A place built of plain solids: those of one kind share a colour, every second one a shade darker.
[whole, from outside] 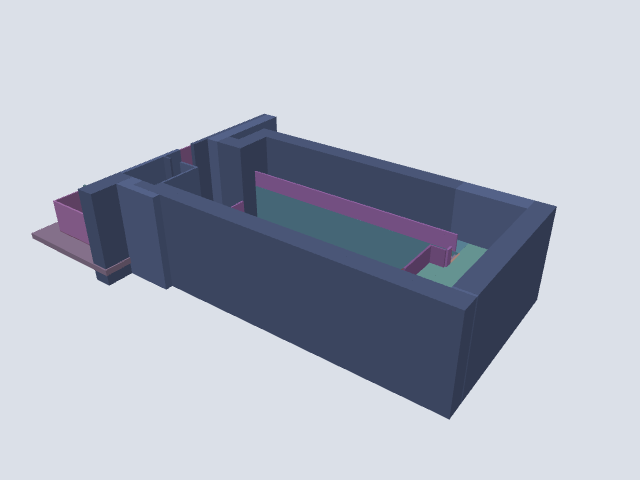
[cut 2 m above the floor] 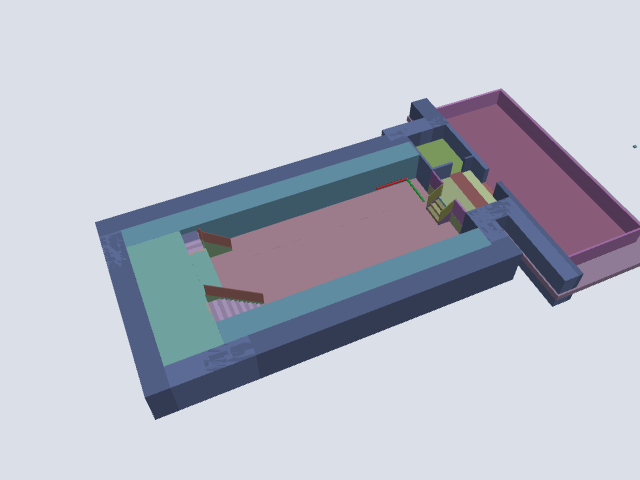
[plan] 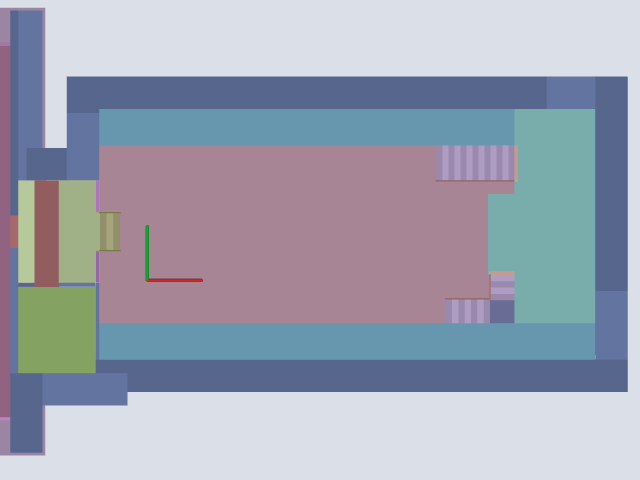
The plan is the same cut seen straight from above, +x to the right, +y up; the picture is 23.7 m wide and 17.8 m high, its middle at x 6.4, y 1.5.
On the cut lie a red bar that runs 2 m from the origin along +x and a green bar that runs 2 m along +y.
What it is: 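A prison wing; a well two or three storeys high with rows of cells on either side, railed galleries along the cell doors, a landing at the far end, an officers' room and a lobby by the way in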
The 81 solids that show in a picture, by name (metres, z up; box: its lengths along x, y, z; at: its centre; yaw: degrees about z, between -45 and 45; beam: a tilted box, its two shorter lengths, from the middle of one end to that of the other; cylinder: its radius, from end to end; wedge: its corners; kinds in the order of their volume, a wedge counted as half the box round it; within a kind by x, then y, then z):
{
 "wall_brick_1": {"box": [0.3, 4.65, 6.2], "at": [-4.94, -1.11, 2.7]},
 "wall_brick_2": {"box": [0.3, 7.6, 6.2], "at": [-4.94, 6.21, 2.7]},
 "wall_brick_3": {"box": [1.2, 2.95, 6.2], "at": [-4.49, -4.91, 2.7]},
 "wall_brick_4": {"box": [0.6, 0.15, 6.2], "at": [-4.49, -0.16, 2.7]},
 "wall_brick_5": {"box": [0.9, 6.3, 6.2], "at": [-4.34, 6.86, 2.7]},
 "wall_brick_6": {"box": [2.7, 1.2, 6.2], "at": [-3.44, 4.31, 2.7]},
 "wall_brick_7": {"box": [2.7, 1.2, 6.2], "at": [-3.14, 4.31, 2.7]},
 "wall_brick_8": {"box": [4.35, 1.2, 6.2], "at": [-2.91, -4.04, 2.7]},
 "wall_brick_9": {"box": [1.35, 0.15, 6.2], "at": [-2.61, -0.16, 2.7]},
 "wall_brick_10": {"box": [1.2, 2.5, 6.2], "at": [-2.39, 4.96, 2.7]},
 "wall_brick_11": {"box": [1.2, 3.75, 6.2], "at": [-2.39, 5.69, 2.7]},
 "wall_brick_12": {"box": [0.15, 2.85, 6.2], "at": [-1.86, -1.51, 2.7]},
 "wall_brick_13": {"box": [16.6, 1.2, 6.2], "at": [6.51, 6.96, 2.7]},
 "wall_brick_14": {"box": [20.8, 0.7, 6.2], "at": [7.41, -3.79, 2.7]},
 "wall_brick_15": {"box": [19.75, 0.5, 6.2], "at": [7.94, -3.19, 2.7]},
 "wall_brick_16": {"box": [4.2, 1.2, 6.2], "at": [14.51, 6.96, 2.7]},
 "wall_brick_17": {"box": [1.2, 2.55, 6.2], "at": [17.21, -1.66, 2.7]},
 "wall_brick_18": {"box": [1.2, 10.35, 6.2], "at": [17.21, 2.39, 2.7]},
 "floor_gallery_metal_1": {"box": [15.4, 1.35, 3.0], "at": [5.91, 5.69, 1.1]},
 "floor_gallery_metal_2": {"box": [18.4, 1.35, 3.0], "at": [7.41, -2.26, 1.1]},
 "floor_landing_metal_1": {"box": [0.98, 3.0, 3.0], "at": [13.12, 1.7, 1.1]},
 "floor_landing_metal_2": {"box": [3.0, 7.95, 3.0], "at": [15.11, 2.39, 1.1]},
 "yard_concrete_1": {"box": [7.8, 16.6, 0.4], "at": [-7.69, 1.81, 0.58]},
 "floor_concrete_1": {"box": [14.42, 4.81, 0.4], "at": [5.42, 2.61, -0.2]},
 "floor_concrete_2": {"box": [15.4, 1.79, 0.4], "at": [5.91, -0.69, -0.2]},
 "floor_concrete_3": {"box": [0.98, 1.81, 0.4], "at": [13.12, 4.11, -0.2]},
 "yard_yard_concrete_1": {"box": [5.2, 14.0, 0.4], "at": [-7.69, 1.81, 0.63]},
 "floor_lino_1": {"box": [2.85, 3.2, 1.23], "at": [-3.36, -1.84, 0.22]},
 "floor_lobby_lino_1": {"box": [0.6, 3.8, 1.23], "at": [-4.49, 1.81, 0.22]},
 "floor_lobby_lino_2": {"box": [1.5, 3.8, 1.23], "at": [-2.54, 1.81, 0.22]},
 "step_1": {"box": [0.22, 1.29, 0.24], "at": [10.83, 4.36, 0.07]},
 "step_2": {"box": [0.22, 1.29, 0.42], "at": [11.05, 4.36, 0.16]},
 "step_3": {"box": [0.26, 0.89, 0.25], "at": [11.19, -1.15, 0.07]},
 "step_4": {"box": [0.22, 1.29, 0.61], "at": [11.27, 4.36, 0.25]},
 "step_5": {"box": [0.26, 0.89, 0.45], "at": [11.43, -1.15, 0.17]},
 "step_6": {"box": [0.22, 1.29, 0.79], "at": [11.5, 4.36, 0.35]},
 "step_7": {"box": [0.26, 0.89, 0.65], "at": [11.66, -1.15, 0.28]},
 "step_8": {"box": [0.22, 1.29, 0.98], "at": [11.72, 4.36, 0.44]},
 "step_9": {"box": [0.26, 0.89, 0.85], "at": [11.9, -1.15, 0.38]},
 "step_10": {"box": [0.22, 1.29, 1.16], "at": [11.94, 4.36, 0.53]},
 "step_11": {"box": [0.26, 0.89, 1.05], "at": [12.13, -1.15, 0.47]},
 "step_12": {"box": [0.22, 1.29, 1.35], "at": [12.16, 4.36, 0.62]},
 "step_13": {"box": [0.26, 0.89, 1.25], "at": [12.36, -1.15, 0.57]},
 "step_14": {"box": [0.22, 1.29, 1.54], "at": [12.39, 4.36, 0.72]},
 "step_15": {"box": [0.26, 0.89, 1.45], "at": [12.6, -1.15, 0.68]},
 "step_16": {"box": [0.22, 1.29, 1.72], "at": [12.61, 4.36, 0.81]},
 "step_17": {"box": [0.22, 1.29, 1.91], "at": [12.83, 4.36, 0.9]},
 "step_18": {"box": [0.22, 1.29, 2.09], "at": [13.06, 4.36, 1.0]},
 "step_19": {"box": [0.88, 0.26, 1.85], "at": [13.17, -0.6, 0.88]},
 "step_20": {"box": [0.89, 0.26, 2.05], "at": [13.17, -0.37, 0.97]},
 "step_21": {"box": [0.89, 0.26, 2.25], "at": [13.17, -0.13, 1.07]},
 "step_22": {"box": [0.89, 0.26, 2.45], "at": [13.17, 0.1, 1.18]},
 "step_23": {"box": [0.22, 1.29, 2.28], "at": [13.28, 4.36, 1.09]},
 "step_24": {"box": [0.22, 1.29, 2.46], "at": [13.5, 4.36, 1.18]},
 "fence_metal_1": {"box": [0.12, 14.0, 2.6], "at": [-10.23, 1.81, 1.73]},
 "fence_metal_2": {"box": [5.2, 0.12, 2.6], "at": [-7.69, -5.13, 1.73]},
 "fence_metal_3": {"box": [5.2, 0.12, 2.6], "at": [-7.69, 8.75, 1.73]},
 "floor_sill_concrete_1": {"box": [0.3, 1.2, 1.23], "at": [-4.94, 1.81, 0.22]},
 "floor_sill_concrete_2": {"box": [0.9, 3.95, 1.23], "at": [-3.74, 1.74, 0.22]},
 "rail_metal_1": {"box": [0.12, 0.29, 1.12], "at": [-1.85, 0.06, 1.37]},
 "rail_metal_2": {"box": [0.12, 0.88, 1.12], "at": [-1.85, 0.64, 1.37]},
 "rail_metal_3": {"box": [0.12, 1.17, 1.12], "at": [-1.85, 3.13, 1.37]},
 "rail_metal_4": {"box": [14.42, 0.12, 1.12], "at": [5.42, 5.07, 3.14]},
 "rail_metal_5": {"box": [0.12, 3.0, 1.12], "at": [12.69, 1.7, 3.14]},
 "rail_metal_6": {"box": [0.76, 0.12, 1.12], "at": [13.01, 5.07, 3.14]},
 "rail_metal_7": {"box": [0.98, 0.12, 1.12], "at": [13.12, 3.14, 3.14]},
 "rail_metal_8": {"box": [0.12, 0.47, 1.12], "at": [13.67, 3.44, 3.14]},
 "floor_l1a_1": {"box": [0.91, 0.89, 1.65], "at": [13.16, -1.15, 0.78]},
 "floor_hda_1": {"box": [0.89, 0.15, 2.65], "at": [13.17, 0.28, 1.27]},
 "floor_hda_2": {"box": [0.12, 1.29, 2.65], "at": [13.67, 4.36, 1.27]},
 "rail_1": {"wedge": [[10.69, 3.67, 0.25], [10.69, 3.67, 1.07], [10.69, 3.72, 0.25], [10.69, 3.72, 1.07], [13.61, 3.67, 2.69], [13.61, 3.67, 3.51], [13.61, 3.72, 2.69], [13.61, 3.72, 3.51]]},
 "rail_2": {"wedge": [[11.03, -0.71, 0.25], [11.03, -0.71, 1.08], [11.03, -0.66, 0.25], [11.03, -0.66, 1.08], [12.73, -0.71, 1.7], [12.73, -0.71, 2.53], [12.73, -0.66, 1.7], [12.73, -0.66, 2.53]]},
 "rail_3": {"wedge": [[12.68, -0.71, 1.9], [12.68, -0.71, 2.73], [12.68, 0.23, 2.7], [12.68, 0.23, 3.53], [12.73, -0.71, 1.9], [12.73, -0.71, 2.73], [12.73, 0.23, 2.7], [12.73, 0.23, 3.53]]},
 "wall_1": {"wedge": [[10.69, 3.67, -0.05], [10.69, 3.67, 0.25], [10.69, 3.72, -0.05], [10.69, 3.72, 0.25], [13.61, 3.67, -0.05], [13.61, 3.67, 2.69], [13.61, 3.72, -0.05], [13.61, 3.72, 2.69]]},
 "wall_2": {"wedge": [[11.03, -0.71, -0.05], [11.03, -0.71, 0.25], [11.03, -0.66, -0.05], [11.03, -0.66, 0.25], [12.73, -0.71, -0.05], [12.73, -0.71, 1.7], [12.73, -0.66, -0.05], [12.73, -0.66, 1.7]]},
 "step_wfin_1": {"wedge": [[-1.79, 1.13, -0.05], [-1.79, 1.13, 0.63], [-1.79, 2.49, -0.05], [-1.79, 2.49, 0.63], [-1.51, 1.13, -0.05], [-1.51, 1.13, 0.62], [-1.51, 2.49, -0.05], [-1.51, 2.49, 0.63]]},
 "step_wfin_2": {"wedge": [[-1.54, 1.13, -0.05], [-1.54, 1.13, 0.42], [-1.54, 2.49, -0.05], [-1.54, 2.49, 0.42], [-1.27, 1.13, -0.05], [-1.27, 1.13, 0.42], [-1.27, 2.49, -0.05], [-1.27, 2.49, 0.42]]},
 "step_wfin_3": {"wedge": [[-1.3, 1.13, -0.05], [-1.3, 1.13, 0.21], [-1.3, 2.49, -0.05], [-1.3, 2.49, 0.21], [-1.02, 1.13, -0.05], [-1.02, 1.13, 0.21], [-1.02, 2.49, -0.05], [-1.02, 2.49, 0.21]]},
 "rail_wfin_1": {"wedge": [[-1.79, 1.08, 0.92], [-1.79, 1.08, 1.85], [-1.79, 1.13, 0.92], [-1.79, 1.13, 1.85], [-0.99, 1.08, 0.25], [-0.99, 1.08, 1.17], [-0.99, 1.13, 0.25], [-0.99, 1.13, 1.17]]},
 "rail_wfin_2": {"wedge": [[-1.79, 2.49, 0.92], [-1.79, 2.49, 1.85], [-1.79, 2.54, 0.92], [-1.79, 2.54, 1.85], [-0.99, 2.49, 0.25], [-0.99, 2.49, 1.17], [-0.99, 2.54, 0.25], [-0.99, 2.54, 1.17]]},
 "wall_wfin_1": {"wedge": [[-1.79, 2.49, -0.05], [-1.79, 2.49, 0.92], [-1.79, 2.54, -0.05], [-1.79, 2.54, 0.92], [-0.99, 2.49, -0.05], [-0.99, 2.49, 0.25], [-0.99, 2.54, -0.05], [-0.99, 2.54, 0.25]]}
}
